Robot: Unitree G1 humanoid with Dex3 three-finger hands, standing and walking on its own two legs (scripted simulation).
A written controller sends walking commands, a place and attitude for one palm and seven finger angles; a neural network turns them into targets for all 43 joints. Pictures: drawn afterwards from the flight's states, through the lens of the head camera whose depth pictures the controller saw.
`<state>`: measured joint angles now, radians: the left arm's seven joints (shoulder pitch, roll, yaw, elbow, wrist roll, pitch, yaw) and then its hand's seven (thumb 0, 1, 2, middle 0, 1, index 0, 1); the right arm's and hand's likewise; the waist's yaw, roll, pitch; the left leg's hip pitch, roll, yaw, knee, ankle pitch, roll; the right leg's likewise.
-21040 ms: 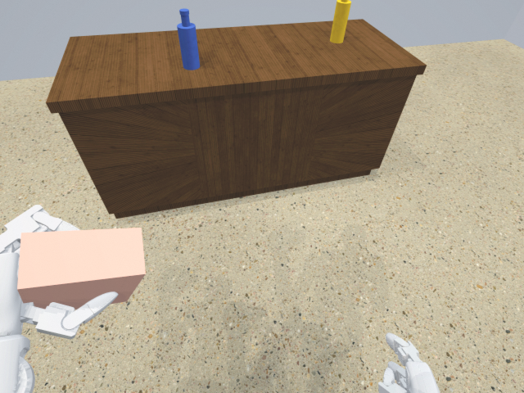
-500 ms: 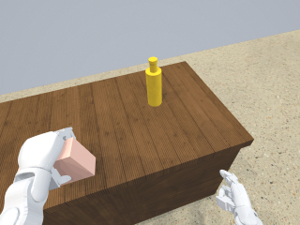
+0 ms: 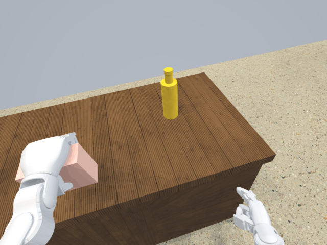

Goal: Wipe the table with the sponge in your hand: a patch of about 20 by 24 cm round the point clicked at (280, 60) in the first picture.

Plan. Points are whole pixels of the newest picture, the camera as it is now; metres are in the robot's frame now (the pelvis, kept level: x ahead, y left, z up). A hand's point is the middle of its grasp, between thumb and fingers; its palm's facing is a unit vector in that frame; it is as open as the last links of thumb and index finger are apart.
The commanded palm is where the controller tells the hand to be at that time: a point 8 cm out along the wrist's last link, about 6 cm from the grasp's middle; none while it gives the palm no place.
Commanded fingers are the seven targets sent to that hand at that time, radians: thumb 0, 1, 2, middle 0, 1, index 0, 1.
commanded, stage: turn the palm down, sponge in hand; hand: left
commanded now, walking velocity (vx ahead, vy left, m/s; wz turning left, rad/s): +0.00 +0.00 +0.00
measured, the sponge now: (65, 174) +0.22 +0.30 +0.07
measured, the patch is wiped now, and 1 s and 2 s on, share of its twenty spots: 0.00 0.00 0.00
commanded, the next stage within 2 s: move the sponge above the wiping area in 0.16 s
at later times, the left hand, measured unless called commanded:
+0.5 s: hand (56, 172) +0.21 +0.30 +0.10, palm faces +0.05 -0.06 -1.00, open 9.5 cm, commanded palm +0.18 +0.28 +0.15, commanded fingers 0.00 0.10 1.30 -1.20 -1.60 -1.20 -1.60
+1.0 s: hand (56, 176) +0.21 +0.32 +0.06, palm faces -0.07 -0.09 -0.99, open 9.5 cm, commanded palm +0.19 +0.30 +0.14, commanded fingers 0.00 0.10 1.30 -1.20 -1.60 -1.20 -1.60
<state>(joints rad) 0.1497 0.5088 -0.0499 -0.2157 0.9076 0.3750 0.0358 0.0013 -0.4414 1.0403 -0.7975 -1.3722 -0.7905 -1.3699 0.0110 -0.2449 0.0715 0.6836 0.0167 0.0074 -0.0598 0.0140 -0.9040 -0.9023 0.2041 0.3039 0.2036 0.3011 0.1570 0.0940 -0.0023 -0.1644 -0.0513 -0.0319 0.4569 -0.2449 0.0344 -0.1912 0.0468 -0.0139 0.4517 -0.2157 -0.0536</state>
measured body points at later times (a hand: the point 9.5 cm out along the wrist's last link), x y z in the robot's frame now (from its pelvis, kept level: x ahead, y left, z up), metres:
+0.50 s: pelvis -0.01 -0.03 +0.00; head -0.02 -0.07 +0.45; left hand +0.20 +0.30 +0.15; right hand +0.24 -0.23 -0.08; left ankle +0.00 +0.10 -0.74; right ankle +0.02 -0.09 -0.74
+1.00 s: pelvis +0.00 -0.01 +0.00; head -0.01 -0.05 +0.45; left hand +0.21 +0.32 +0.12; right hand +0.23 -0.23 -0.09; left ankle +0.00 +0.10 -0.74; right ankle +0.02 -0.09 -0.74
